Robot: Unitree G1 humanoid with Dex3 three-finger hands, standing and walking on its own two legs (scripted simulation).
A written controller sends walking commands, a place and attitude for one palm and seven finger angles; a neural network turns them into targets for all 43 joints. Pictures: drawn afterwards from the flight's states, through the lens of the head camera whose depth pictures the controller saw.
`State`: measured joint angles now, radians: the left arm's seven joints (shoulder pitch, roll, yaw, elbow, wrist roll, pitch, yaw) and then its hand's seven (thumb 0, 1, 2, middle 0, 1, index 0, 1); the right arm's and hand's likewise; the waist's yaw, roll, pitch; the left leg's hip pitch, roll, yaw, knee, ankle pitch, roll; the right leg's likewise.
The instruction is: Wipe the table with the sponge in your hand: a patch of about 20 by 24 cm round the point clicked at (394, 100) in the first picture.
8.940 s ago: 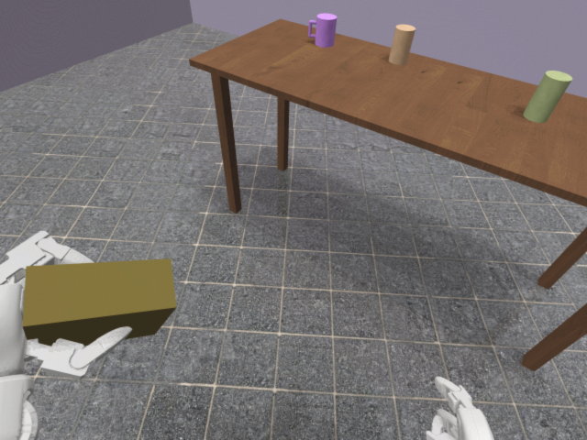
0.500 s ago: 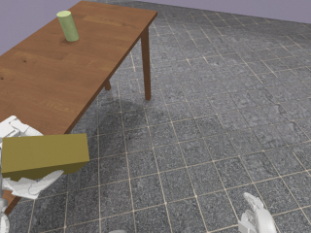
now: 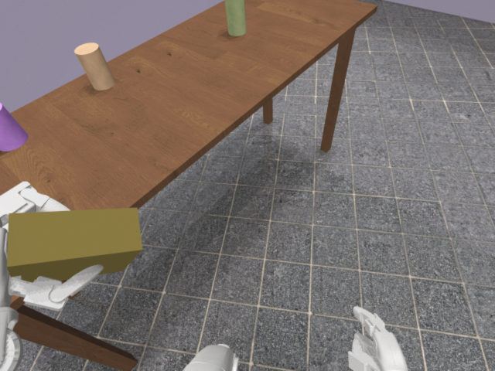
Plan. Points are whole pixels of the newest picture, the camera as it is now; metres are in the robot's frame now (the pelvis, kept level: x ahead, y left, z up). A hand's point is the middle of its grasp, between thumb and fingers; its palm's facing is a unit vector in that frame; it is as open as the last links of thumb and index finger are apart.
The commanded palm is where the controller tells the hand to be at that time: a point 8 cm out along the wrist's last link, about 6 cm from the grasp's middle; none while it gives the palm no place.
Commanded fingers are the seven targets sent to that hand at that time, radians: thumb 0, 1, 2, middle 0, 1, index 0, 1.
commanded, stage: turn to face it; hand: left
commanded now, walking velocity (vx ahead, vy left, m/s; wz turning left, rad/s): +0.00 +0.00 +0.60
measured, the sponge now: (95, 245) +0.23 +0.21 +0.15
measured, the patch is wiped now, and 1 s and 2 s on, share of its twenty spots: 0.00 0.00 0.00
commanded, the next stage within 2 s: take the last steps up to it in 0.72 s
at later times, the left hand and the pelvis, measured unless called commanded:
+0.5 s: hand out of the picture +0.07 +0.28 +0.19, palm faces +0.58 -0.68 -0.45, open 9.4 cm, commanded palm +0.01 +0.31 +0.19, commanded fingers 0.00 0.10 1.30 -1.20 -1.60 -1.20 -1.60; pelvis -0.06 +0.00 +0.01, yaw +17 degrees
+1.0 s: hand out of the picture -0.04 +0.24 +0.19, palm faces +0.73 -0.56 -0.40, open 9.4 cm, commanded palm -0.10 +0.26 +0.19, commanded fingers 0.00 0.10 1.30 -1.20 -1.60 -1.20 -1.60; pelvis -0.12 -0.06 +0.00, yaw +26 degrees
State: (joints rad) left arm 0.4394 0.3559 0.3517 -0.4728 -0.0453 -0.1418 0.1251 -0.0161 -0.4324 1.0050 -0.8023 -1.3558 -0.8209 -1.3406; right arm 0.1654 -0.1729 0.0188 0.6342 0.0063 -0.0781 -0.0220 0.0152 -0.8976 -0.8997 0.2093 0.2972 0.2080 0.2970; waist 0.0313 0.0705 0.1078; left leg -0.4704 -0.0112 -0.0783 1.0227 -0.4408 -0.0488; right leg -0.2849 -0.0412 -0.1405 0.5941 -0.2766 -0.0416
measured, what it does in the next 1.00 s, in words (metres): walks backwards, turning left: left foot, then right foot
